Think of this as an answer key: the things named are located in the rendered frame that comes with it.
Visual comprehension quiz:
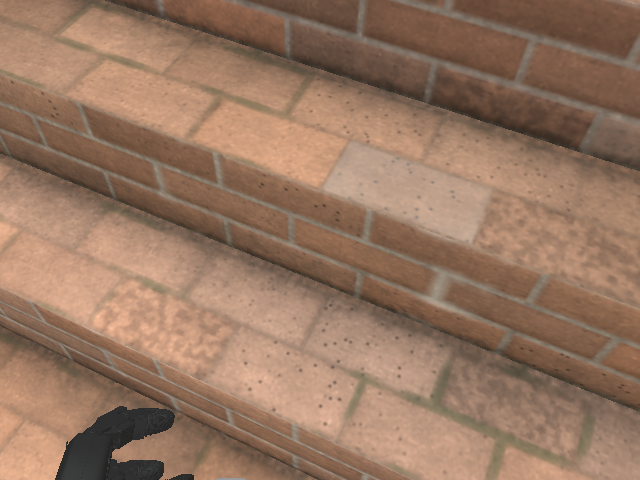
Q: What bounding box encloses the robot left hand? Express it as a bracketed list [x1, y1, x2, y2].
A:
[55, 406, 194, 480]

